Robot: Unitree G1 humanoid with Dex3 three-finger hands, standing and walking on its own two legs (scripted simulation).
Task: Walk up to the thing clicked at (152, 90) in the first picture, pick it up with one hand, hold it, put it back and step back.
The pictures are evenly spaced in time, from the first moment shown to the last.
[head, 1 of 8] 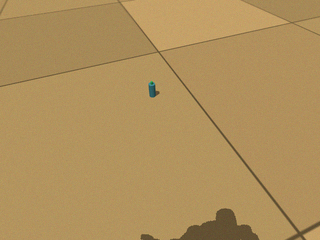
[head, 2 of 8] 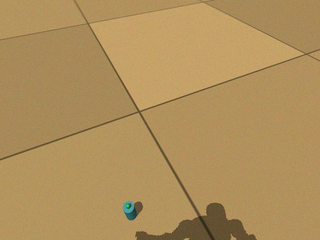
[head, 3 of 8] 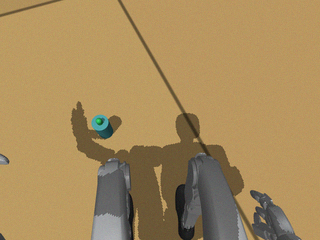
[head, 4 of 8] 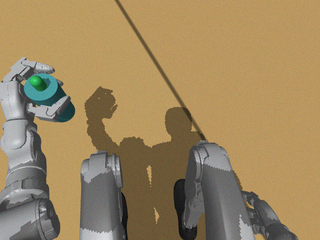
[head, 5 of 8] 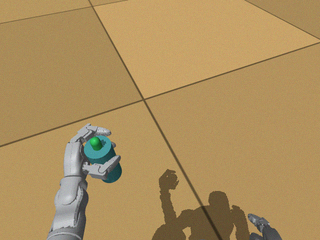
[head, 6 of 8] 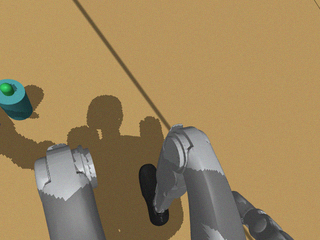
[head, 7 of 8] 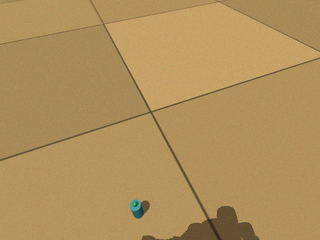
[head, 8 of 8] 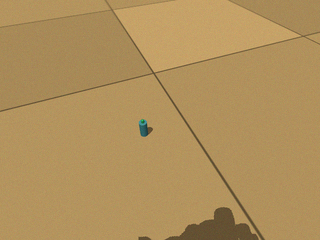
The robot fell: no
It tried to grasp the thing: yes
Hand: left
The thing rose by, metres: 0.68
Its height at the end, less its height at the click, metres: +0.00
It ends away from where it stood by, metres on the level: 0.02
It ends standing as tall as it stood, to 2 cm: yes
